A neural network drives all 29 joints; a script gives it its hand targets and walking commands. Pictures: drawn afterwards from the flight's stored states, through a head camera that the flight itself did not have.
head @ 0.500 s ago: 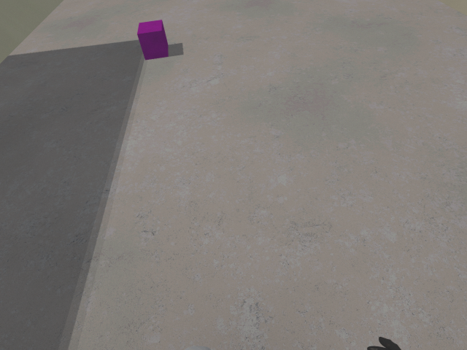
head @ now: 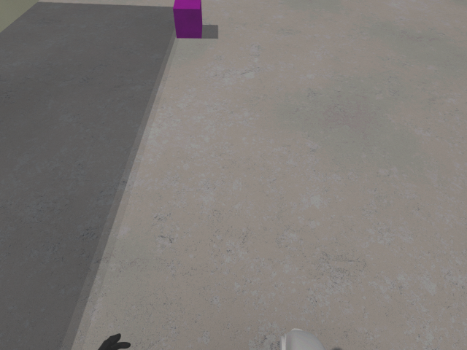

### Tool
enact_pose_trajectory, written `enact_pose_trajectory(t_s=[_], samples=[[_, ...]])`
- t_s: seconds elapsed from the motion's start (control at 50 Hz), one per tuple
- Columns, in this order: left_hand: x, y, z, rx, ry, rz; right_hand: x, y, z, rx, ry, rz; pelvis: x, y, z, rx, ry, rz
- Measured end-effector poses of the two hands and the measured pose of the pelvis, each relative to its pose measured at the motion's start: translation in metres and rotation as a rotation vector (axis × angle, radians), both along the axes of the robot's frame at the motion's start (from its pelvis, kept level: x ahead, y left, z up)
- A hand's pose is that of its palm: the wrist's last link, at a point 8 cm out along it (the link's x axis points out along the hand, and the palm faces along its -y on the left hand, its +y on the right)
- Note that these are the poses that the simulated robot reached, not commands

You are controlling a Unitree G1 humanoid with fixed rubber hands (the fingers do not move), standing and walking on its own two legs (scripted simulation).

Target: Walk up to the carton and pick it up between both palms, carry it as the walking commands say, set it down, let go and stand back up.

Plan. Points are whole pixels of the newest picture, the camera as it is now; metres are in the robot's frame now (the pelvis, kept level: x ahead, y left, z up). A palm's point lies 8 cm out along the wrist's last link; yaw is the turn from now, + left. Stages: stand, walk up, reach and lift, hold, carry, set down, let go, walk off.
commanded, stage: walk up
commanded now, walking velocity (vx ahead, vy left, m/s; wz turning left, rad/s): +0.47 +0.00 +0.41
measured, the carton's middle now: (188, 17) +2.92 +0.45 -0.65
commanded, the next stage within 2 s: none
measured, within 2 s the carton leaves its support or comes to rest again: neither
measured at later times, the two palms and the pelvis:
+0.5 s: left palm (122, 313) +0.21 +0.24 -0.13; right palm (355, 251) +0.36 -0.26 -0.14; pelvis +0.26 -0.02 +0.00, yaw +9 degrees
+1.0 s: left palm (114, 167) +0.57 +0.35 -0.12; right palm (298, 207) +0.48 -0.15 -0.14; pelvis +0.49 +0.08 +0.00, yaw +10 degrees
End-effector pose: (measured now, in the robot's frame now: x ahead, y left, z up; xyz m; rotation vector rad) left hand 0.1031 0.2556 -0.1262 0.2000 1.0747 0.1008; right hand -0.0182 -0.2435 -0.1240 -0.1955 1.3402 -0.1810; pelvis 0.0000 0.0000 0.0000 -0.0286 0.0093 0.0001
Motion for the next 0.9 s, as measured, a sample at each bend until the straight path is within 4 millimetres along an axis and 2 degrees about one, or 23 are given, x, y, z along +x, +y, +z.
enact_pose_trajectory(t_s=[0.06, 0.14, 0.22, 0.26, 0.28, 0.3, 0.34, 0.4, 0.46, 0.5, 0.54, 0.58, 0.62, 0.68, 0.72, 0.74, 0.78, 0.84, 0.9], samples=[[0.063, -0.004, 0.008, -0.007, -0.069, -0.030, -0.014, 0.008, -0.001, 0.011, 0.095, -0.035, 0.027, 0.001, -0.001, 0.003, -0.006, 0.020], [0.148, -0.023, 0.018, -0.026, -0.169, -0.069, -0.011, 0.014, -0.005, 0.032, 0.196, -0.067, 0.066, -0.002, -0.006, 0.017, 0.000, 0.040], [0.227, -0.046, 0.025, -0.038, -0.265, -0.092, 0.011, 0.013, -0.017, 0.057, 0.279, -0.089, 0.114, -0.009, -0.017, 0.030, 0.018, 0.058], [0.257, -0.051, 0.022, -0.024, -0.298, -0.077, 0.031, 0.009, -0.028, 0.072, 0.311, -0.083, 0.142, -0.014, -0.027, 0.039, 0.024, 0.075], [0.263, -0.051, 0.020, -0.010, -0.293, -0.063, 0.047, 0.006, -0.033, 0.078, 0.315, -0.070, 0.154, -0.016, -0.030, 0.028, 0.025, 0.079], [0.262, -0.049, 0.016, 0.005, -0.269, -0.046, 0.068, 0.003, -0.037, 0.082, 0.300, -0.049, 0.164, -0.018, -0.029, 0.019, 0.027, 0.091], [0.244, -0.039, 0.009, 0.030, -0.183, 0.006, 0.122, -0.005, -0.038, 0.080, 0.232, -0.004, 0.182, -0.022, -0.024, 0.015, 0.025, 0.120], [0.193, -0.023, 0.001, 0.050, -0.022, 0.130, 0.218, -0.017, -0.034, 0.065, 0.100, 0.085, 0.211, -0.024, -0.013, 0.018, 0.011, 0.145], [0.140, -0.018, -0.002, 0.049, 0.130, 0.242, 0.316, -0.021, -0.023, 0.044, -0.035, 0.170, 0.240, -0.021, -0.005, 0.029, -0.006, 0.157], [0.110, -0.021, -0.003, 0.036, 0.222, 0.299, 0.376, -0.017, -0.014, 0.036, -0.117, 0.216, 0.259, -0.017, -0.002, 0.035, -0.015, 0.158], [0.091, -0.025, -0.002, 0.016, 0.300, 0.342, 0.432, -0.007, -0.003, 0.037, -0.193, 0.259, 0.277, -0.011, 0.000, 0.037, -0.021, 0.158], [0.082, -0.028, -0.003, -0.006, 0.359, 0.373, 0.483, 0.010, 0.006, 0.044, -0.262, 0.297, 0.296, -0.002, 0.000, 0.034, -0.022, 0.158], [0.084, -0.026, -0.004, -0.025, 0.396, 0.395, 0.529, 0.031, 0.014, 0.053, -0.320, 0.335, 0.315, 0.008, -0.001, 0.027, -0.020, 0.161], [0.103, -0.012, -0.012, -0.044, 0.421, 0.417, 0.589, 0.066, 0.020, 0.059, -0.388, 0.383, 0.346, 0.028, -0.007, 0.017, -0.010, 0.163], [0.125, 0.004, -0.023, -0.048, 0.425, 0.413, 0.617, 0.084, 0.015, 0.049, -0.425, 0.394, 0.367, 0.044, -0.017, 0.015, -0.008, 0.160], [0.141, 0.014, -0.028, -0.046, 0.415, 0.403, 0.623, 0.090, 0.012, 0.041, -0.428, 0.389, 0.375, 0.050, -0.020, 0.021, -0.009, 0.163], [0.186, 0.034, -0.029, -0.030, 0.351, 0.370, 0.619, 0.093, 0.004, 0.029, -0.385, 0.362, 0.391, 0.060, -0.020, 0.025, -0.010, 0.169], [0.269, 0.062, -0.021, -0.010, 0.213, 0.315, 0.585, 0.089, -0.007, 0.024, -0.244, 0.288, 0.419, 0.072, -0.011, 0.029, -0.011, 0.171], [0.350, 0.081, -0.008, 0.004, 0.102, 0.248, 0.545, 0.089, -0.014, 0.036, -0.107, 0.207, 0.447, 0.079, -0.005, 0.033, -0.013, 0.171]])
